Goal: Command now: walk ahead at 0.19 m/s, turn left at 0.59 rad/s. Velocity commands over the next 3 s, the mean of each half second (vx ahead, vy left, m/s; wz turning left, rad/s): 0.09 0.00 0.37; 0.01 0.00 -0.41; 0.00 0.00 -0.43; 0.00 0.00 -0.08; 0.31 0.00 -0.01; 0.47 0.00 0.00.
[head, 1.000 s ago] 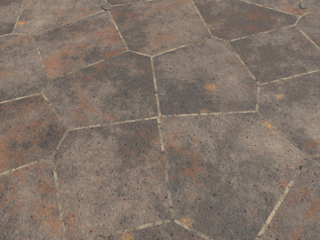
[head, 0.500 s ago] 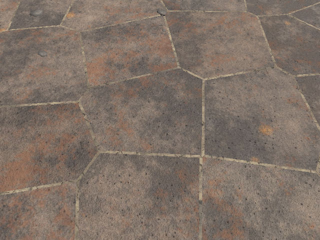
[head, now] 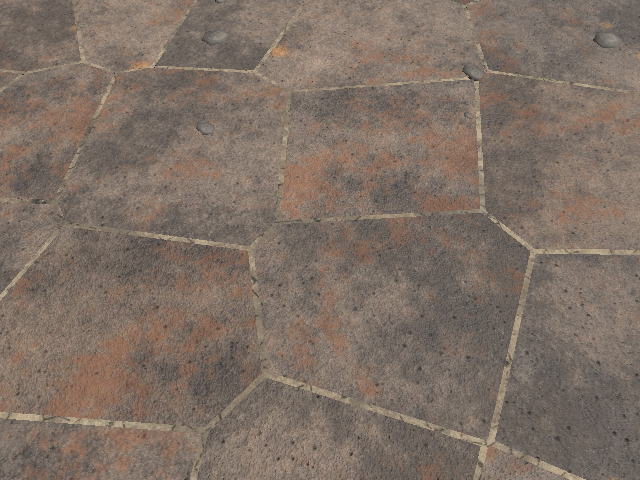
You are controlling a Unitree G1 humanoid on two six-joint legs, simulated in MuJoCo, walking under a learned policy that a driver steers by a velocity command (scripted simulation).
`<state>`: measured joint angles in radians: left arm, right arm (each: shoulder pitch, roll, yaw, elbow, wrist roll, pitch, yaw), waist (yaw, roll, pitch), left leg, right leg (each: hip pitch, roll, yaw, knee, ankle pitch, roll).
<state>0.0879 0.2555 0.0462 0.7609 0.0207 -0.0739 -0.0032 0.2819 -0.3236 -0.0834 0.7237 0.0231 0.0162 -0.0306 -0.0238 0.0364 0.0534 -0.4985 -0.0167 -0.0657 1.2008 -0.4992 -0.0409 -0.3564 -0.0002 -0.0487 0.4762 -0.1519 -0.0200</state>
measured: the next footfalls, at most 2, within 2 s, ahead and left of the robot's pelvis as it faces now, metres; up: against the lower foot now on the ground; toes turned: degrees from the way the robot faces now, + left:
left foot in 0.30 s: +0.14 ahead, +0.15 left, +0.00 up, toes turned +13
right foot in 0.74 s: +0.11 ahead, -0.08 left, +0.00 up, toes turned -2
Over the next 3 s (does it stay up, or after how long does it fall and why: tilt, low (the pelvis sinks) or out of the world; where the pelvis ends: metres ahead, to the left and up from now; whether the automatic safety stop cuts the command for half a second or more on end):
stays up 0.50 -0.13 0.01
